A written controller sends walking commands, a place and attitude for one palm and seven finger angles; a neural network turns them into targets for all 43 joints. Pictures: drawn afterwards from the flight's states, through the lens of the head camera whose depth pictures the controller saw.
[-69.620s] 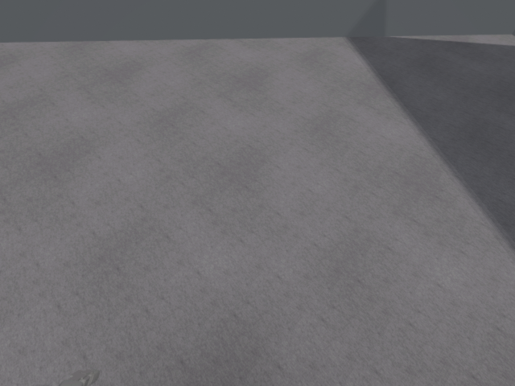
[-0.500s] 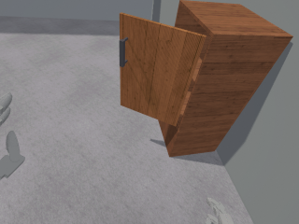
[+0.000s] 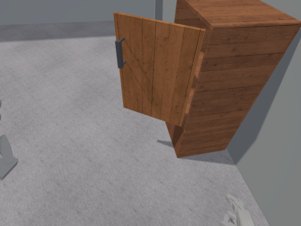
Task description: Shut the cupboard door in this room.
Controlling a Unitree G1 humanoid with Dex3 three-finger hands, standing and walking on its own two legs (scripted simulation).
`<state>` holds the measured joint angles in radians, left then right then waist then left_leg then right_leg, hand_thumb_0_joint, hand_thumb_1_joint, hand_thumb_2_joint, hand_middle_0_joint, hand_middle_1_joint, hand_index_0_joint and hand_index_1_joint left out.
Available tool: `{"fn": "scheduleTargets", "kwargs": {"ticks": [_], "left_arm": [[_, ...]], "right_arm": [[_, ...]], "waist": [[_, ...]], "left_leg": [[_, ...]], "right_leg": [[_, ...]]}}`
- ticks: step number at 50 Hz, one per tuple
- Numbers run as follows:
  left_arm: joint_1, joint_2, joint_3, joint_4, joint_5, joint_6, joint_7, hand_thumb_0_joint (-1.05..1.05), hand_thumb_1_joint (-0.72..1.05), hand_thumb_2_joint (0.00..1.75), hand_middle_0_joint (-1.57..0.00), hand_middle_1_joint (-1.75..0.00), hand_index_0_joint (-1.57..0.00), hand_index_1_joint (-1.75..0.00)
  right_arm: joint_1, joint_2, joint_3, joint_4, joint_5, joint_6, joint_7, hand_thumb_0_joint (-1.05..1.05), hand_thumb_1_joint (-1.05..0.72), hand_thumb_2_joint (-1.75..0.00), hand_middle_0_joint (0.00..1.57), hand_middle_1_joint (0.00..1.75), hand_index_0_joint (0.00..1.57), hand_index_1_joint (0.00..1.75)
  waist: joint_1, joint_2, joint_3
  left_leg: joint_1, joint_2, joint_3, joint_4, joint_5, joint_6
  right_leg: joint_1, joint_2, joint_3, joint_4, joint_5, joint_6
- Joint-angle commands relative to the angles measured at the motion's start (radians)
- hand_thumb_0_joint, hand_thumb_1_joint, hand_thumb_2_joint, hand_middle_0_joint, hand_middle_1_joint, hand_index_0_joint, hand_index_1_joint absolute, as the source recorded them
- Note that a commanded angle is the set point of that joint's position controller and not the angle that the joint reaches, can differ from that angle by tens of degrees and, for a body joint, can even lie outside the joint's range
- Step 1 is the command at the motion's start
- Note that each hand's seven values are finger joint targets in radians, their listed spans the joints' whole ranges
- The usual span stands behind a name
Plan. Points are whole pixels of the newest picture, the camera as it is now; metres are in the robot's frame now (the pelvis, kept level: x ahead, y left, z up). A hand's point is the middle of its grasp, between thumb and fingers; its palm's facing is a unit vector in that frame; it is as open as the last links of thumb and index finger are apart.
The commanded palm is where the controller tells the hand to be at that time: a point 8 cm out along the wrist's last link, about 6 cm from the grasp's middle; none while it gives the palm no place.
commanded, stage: let the arm hang, fingers relaxed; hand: left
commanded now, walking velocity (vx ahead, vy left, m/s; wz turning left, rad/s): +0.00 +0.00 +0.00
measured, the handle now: (121, 53) +0.87 +0.18 +0.02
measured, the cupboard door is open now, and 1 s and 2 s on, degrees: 56 56 56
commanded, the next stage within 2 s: look to check the result in 1.12 s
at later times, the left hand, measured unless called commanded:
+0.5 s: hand out of the picture -0.08 +0.20 -0.17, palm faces +0.07 -0.98 -0.20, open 7.1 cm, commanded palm none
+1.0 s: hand out of the picture -0.06 +0.17 -0.17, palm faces +0.06 -0.99 -0.14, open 7.4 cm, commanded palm none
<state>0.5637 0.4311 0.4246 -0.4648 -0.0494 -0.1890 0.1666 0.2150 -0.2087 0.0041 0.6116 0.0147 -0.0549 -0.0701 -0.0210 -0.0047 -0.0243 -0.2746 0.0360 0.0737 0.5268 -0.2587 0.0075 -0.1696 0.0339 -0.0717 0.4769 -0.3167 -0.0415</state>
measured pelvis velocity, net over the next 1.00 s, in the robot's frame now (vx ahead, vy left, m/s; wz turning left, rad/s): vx -0.04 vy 0.03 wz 0.02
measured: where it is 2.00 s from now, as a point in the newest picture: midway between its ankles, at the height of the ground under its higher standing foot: outside the picture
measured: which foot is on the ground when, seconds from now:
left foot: down 0.00-1.00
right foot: down 0.00-1.00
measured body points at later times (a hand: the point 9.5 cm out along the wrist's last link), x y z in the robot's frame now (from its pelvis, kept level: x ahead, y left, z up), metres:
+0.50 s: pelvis -0.03 +0.02 +0.00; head -0.02 +0.03 +0.45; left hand -0.08 +0.25 -0.16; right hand -0.04 -0.22 -0.15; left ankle +0.01 +0.11 -0.74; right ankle -0.04 -0.09 -0.74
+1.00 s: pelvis -0.04 +0.03 +0.01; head -0.05 +0.03 +0.46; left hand -0.07 +0.23 -0.16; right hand -0.06 -0.17 -0.16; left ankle +0.01 +0.11 -0.74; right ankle -0.04 -0.09 -0.74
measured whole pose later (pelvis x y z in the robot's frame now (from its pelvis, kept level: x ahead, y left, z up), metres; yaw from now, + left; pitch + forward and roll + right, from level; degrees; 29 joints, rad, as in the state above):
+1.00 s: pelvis -0.04 +0.03 +0.01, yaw +1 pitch -2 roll +0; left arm 0.34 0.09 0.01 1.13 0.02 0.00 0.04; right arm 0.33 -0.10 0.00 1.13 -0.02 0.01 -0.03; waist -0.01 0.00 0.00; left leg -0.23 -0.02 0.08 0.39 -0.14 0.06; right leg -0.16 -0.02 -0.07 0.43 -0.24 -0.01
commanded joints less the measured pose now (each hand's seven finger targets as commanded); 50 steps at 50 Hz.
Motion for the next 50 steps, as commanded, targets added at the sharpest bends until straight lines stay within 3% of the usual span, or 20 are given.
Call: {"fn": "scheduleTargets", "kwargs": {"ticks": [1, 2, 3, 4, 6, 8, 11, 13, 14, 16, 17, 18, 24, 27, 36, 50], "left_arm": [[-0.102, -0.003, -0.337, 0.527, 0.066, 0.098, -0.131, 0.0, 0.9, 0.9, -0.2, -0.3, -0.2, -0.3], [-0.12, -0.027, -0.317, 0.558, 0.062, 0.178, -0.154, 0.0, 0.9, 0.9, -0.2, -0.3, -0.2, -0.3], [-0.146, -0.057, -0.333, 0.597, 0.067, 0.188, -0.162, 0.0, 0.9, 0.9, -0.2, -0.3, -0.2, -0.3], [-0.184, -0.055, -0.343, 0.656, 0.073, 0.186, -0.167, 0.0, 0.9, 0.9, -0.2, -0.3, -0.2, -0.3], [-0.243, -0.038, -0.353, 0.77, 0.074, 0.18, -0.169, 0.0, 0.9, 0.9, -0.2, -0.3, -0.2, -0.3], [-0.288, -0.046, -0.367, 0.899, 0.074, 0.182, -0.163, 0.0, 0.9, 0.9, -0.2, -0.3, -0.2, -0.3], [-0.317, -0.068, -0.387, 1.084, 0.065, 0.198, -0.15, 0.0, 0.9, 0.9, -0.2, -0.3, -0.2, -0.3], [-0.306, -0.078, -0.39, 1.199, 0.064, 0.202, -0.147, 0.0, 0.9, 0.9, -0.2, -0.3, -0.2, -0.3], [-0.295, -0.069, -0.39, 1.246, 0.064, 0.2, -0.146, 0.0, 0.9, 0.9, -0.2, -0.3, -0.2, -0.3], [-0.269, -0.119, -0.384, 1.334, 0.064, 0.197, -0.145, 0.0, 0.9, 0.9, -0.2, -0.3, -0.2, -0.3], [-0.255, -0.137, -0.379, 1.363, 0.065, 0.197, -0.144, 0.0, 0.9, 0.9, -0.2, -0.3, -0.2, -0.3], [-0.249, -0.13, -0.382, 1.395, 0.063, 0.197, -0.145, 0.0, 0.9, 0.9, -0.2, -0.3, -0.2, -0.3], [-0.202, -0.157, -0.4, 1.525, 0.06, 0.187, -0.143, 0.0, 0.9, 0.9, -0.2, -0.3, -0.2, -0.3], [-0.176, -0.178, -0.405, 1.568, 0.059, 0.188, -0.14, 0.0, 0.9, 0.9, -0.2, -0.3, -0.2, -0.3], [-0.118, -0.219, -0.406, 1.614, 0.063, 0.194, -0.13, 0.0, 0.9, 0.9, -0.2, -0.3, -0.2, -0.3], [-0.119, -0.241, -0.4, 1.597, 0.067, 0.186, -0.126, 0.0, 0.9, 0.9, -0.2, -0.3, -0.2, -0.3]], "right_arm": [[-0.175, -0.284, -0.065, 0.006, 0.013, -0.102, 0.079, 0.0, -0.9, -0.9, 0.2, 0.3, 0.2, 0.3], [-0.091, -0.258, -0.082, 0.027, -0.003, -0.053, 0.078, 0.0, -0.9, -0.9, 0.2, 0.3, 0.2, 0.3], [-0.057, -0.229, -0.07, 0.041, -0.015, -0.035, 0.074, 0.0, -0.9, -0.9, 0.2, 0.3, 0.2, 0.3], [-0.05, -0.218, -0.061, 0.048, -0.021, -0.021, 0.072, 0.0, -0.9, -0.9, 0.2, 0.3, 0.2, 0.3], [-0.056, -0.218, -0.045, 0.062, -0.028, 0.004, 0.069, 0.0, -0.9, -0.9, 0.2, 0.3, 0.2, 0.3], [-0.042, -0.196, -0.036, 0.094, -0.036, 0.025, 0.068, 0.0, -0.9, -0.9, 0.2, 0.3, 0.2, 0.3], [-0.037, -0.163, -0.016, 0.164, -0.046, 0.053, 0.065, 0.0, -0.9, -0.9, 0.2, 0.3, 0.2, 0.3], [-0.049, -0.152, -0.007, 0.215, -0.046, 0.058, 0.061, 0.0, -0.9, -0.9, 0.2, 0.3, 0.2, 0.3], [-0.045, -0.152, -0.005, 0.237, -0.043, 0.06, 0.06, 0.0, -0.9, -0.9, 0.2, 0.3, 0.2, 0.3], [-0.022, -0.107, -0.005, 0.288, -0.044, 0.063, 0.051, 0.0, -0.9, -0.9, 0.2, 0.3, 0.2, 0.3], [-0.003, -0.094, -0.009, 0.307, -0.046, 0.066, 0.048, 0.0, -0.9, -0.9, 0.2, 0.3, 0.2, 0.3], [0.009, -0.085, -0.009, 0.327, -0.044, 0.068, 0.047, 0.0, -0.9, -0.9, 0.2, 0.3, 0.2, 0.3], [0.112, -0.065, -0.016, 0.422, -0.031, 0.064, 0.037, 0.0, -0.9, -0.9, 0.2, 0.3, 0.2, 0.3], [0.146, -0.049, -0.014, 0.454, -0.031, 0.063, 0.032, 0.0, -0.9, -0.9, 0.2, 0.3, 0.2, 0.3], [0.196, -0.016, -0.016, 0.498, -0.032, 0.063, 0.027, 0.0, -0.9, -0.9, 0.2, 0.3, 0.2, 0.3], [0.194, 0.008, -0.021, 0.494, -0.032, 0.054, 0.029, 0.0, -0.9, -0.9, 0.2, 0.3, 0.2, 0.3]], "waist": [[-0.008, 0.068, -0.007], [-0.001, 0.066, -0.078], [0.007, 0.027, -0.08], [0.012, -0.06, -0.067], [0.011, -0.185, -0.058], [0.002, -0.219, -0.049], [0.004, -0.051, -0.017], [0.019, 0.052, 0.012], [0.022, 0.068, 0.024], [0.021, 0.112, 0.038], [0.02, 0.162, 0.038], [0.019, 0.174, 0.055], [0.013, 0.045, 0.072], [0.011, 0.012, 0.097], [0.015, 0.004, 0.146], [0.014, 0.02, 0.158]], "left_leg": [[-0.022, 0.089, -0.091, 0.072, 0.462, 0.012], [0.045, 0.091, -0.093, 0.051, 0.41, 0.006], [0.01, 0.101, -0.109, 0.04, 0.317, 0.023], [-0.008, 0.103, -0.132, 0.03, 0.306, 0.034], [-0.011, 0.085, -0.151, 0.037, 0.294, 0.04], [0.022, 0.06, -0.145, 0.034, 0.296, 0.031], [0.038, 0.066, -0.162, -0.054, 0.293, 0.029], [0.006, 0.069, -0.178, -0.122, 0.2, 0.035], [0.0, 0.066, -0.181, -0.136, 0.161, 0.033], [0.0, 0.053, -0.168, -0.163, 0.052, 0.028], [-0.004, 0.052, -0.164, -0.175, 0.006, 0.027], [-0.013, 0.049, -0.164, -0.191, -0.031, 0.026], [0.037, 0.066, -0.165, -0.21, 0.007, 0.031], [0.033, 0.069, -0.165, -0.23, -0.015, 0.034], [-0.002, 0.077, -0.181, -0.284, -0.111, 0.041], [0.003, 0.067, -0.171, -0.279, -0.067, 0.04]], "right_leg": [[-0.069, -0.191, 0.041, 0.056, 0.549, 0.006], [-0.097, -0.179, 0.108, 0.036, 0.467, -0.009], [-0.104, -0.166, 0.082, 0.041, 0.336, -0.006], [-0.103, -0.15, 0.083, 0.041, 0.295, -0.007], [-0.094, -0.168, 0.1, 0.022, 0.299, -0.019], [-0.097, -0.188, 0.12, 0.003, 0.31, -0.035], [-0.075, -0.161, 0.114, -0.02, 0.173, -0.017], [-0.03, -0.138, 0.116, -0.061, 0.071, -0.002], [-0.016, -0.137, 0.118, -0.084, 0.051, -0.003], [-0.016, -0.144, 0.126, -0.13, 0.016, -0.014], [-0.009, -0.145, 0.123, -0.146, 0.002, -0.019], [-0.01, -0.144, 0.119, -0.155, -0.005, -0.02], [-0.021, -0.139, 0.107, -0.189, 0.019, -0.019], [-0.032, -0.137, 0.102, -0.19, 0.007, -0.014], [-0.062, -0.118, 0.094, -0.155, -0.014, -0.004], [-0.085, -0.121, 0.097, -0.15, 0.027, 0.0]]}}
